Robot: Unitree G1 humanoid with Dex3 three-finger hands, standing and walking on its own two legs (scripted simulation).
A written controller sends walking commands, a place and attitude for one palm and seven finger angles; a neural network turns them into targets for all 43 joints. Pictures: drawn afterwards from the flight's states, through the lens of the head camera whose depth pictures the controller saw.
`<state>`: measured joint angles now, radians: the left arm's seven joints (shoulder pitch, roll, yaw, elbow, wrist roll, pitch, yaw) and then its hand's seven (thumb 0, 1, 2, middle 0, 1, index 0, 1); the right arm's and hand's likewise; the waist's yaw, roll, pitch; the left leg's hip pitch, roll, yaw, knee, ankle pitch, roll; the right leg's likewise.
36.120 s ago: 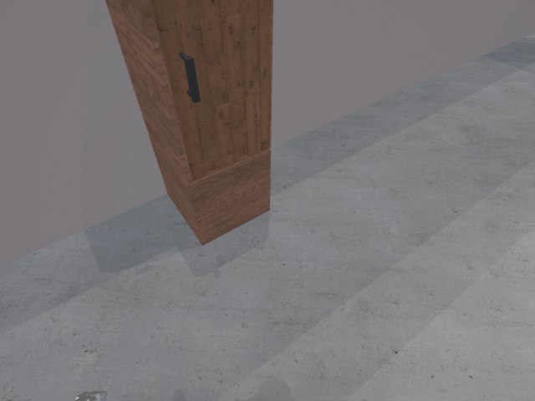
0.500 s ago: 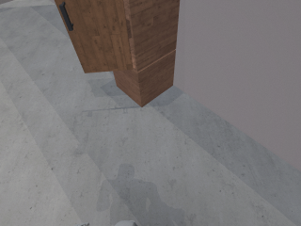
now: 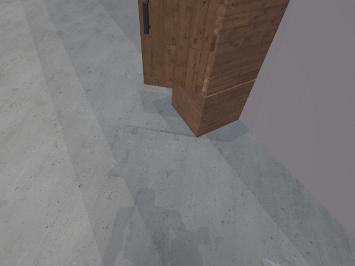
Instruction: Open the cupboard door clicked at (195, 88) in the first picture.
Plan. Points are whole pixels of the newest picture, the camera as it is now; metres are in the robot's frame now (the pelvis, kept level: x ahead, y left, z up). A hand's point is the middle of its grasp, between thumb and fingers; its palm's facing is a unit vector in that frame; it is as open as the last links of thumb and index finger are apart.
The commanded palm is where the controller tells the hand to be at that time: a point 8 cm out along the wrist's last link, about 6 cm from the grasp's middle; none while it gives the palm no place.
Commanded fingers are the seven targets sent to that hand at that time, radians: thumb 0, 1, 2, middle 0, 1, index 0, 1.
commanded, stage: take the last steps up to it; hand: left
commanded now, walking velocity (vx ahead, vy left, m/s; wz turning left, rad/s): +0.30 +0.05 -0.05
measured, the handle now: (147, 16) +1.02 +0.25 +0.05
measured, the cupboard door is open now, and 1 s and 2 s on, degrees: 52 52 52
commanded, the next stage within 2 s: come to a stop and stand still in 1.06 s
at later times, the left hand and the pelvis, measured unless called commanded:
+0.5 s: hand (136, 199) +0.30 +0.15 -0.15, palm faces -0.03 -0.98 -0.19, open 7.3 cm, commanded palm none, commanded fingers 0.00 0.90 0.90 -0.20 -0.30 -0.20 -0.30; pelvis +0.17 -0.02 +0.00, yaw -1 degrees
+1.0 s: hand (115, 207) +0.28 +0.21 -0.18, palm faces +0.08 -0.99 -0.12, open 7.3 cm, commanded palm none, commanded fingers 0.00 0.90 0.90 -0.20 -0.30 -0.20 -0.30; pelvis +0.34 +0.05 +0.00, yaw -2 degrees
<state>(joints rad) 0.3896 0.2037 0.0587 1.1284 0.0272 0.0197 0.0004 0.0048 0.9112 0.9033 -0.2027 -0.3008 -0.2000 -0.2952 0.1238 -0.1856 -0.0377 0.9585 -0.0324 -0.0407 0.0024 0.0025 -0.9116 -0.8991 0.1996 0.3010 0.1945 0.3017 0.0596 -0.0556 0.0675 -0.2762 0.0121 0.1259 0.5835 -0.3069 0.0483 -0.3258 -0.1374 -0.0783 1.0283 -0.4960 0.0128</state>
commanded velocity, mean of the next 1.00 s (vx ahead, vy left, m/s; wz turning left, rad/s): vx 0.27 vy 0.05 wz -0.02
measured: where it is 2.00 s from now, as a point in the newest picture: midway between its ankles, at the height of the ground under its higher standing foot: (172, 222)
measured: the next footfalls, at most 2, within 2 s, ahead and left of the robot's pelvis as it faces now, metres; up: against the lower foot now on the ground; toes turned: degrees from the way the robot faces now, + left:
right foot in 0.42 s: +0.26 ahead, -0.10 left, +0.00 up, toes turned -8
left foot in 0.88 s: +0.43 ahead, +0.15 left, +0.00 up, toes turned +1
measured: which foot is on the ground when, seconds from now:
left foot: down 0.00-0.42, up 0.44-0.86, down 0.88-1.00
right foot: up 0.00-0.40, down 0.42-0.90, up 0.92-1.00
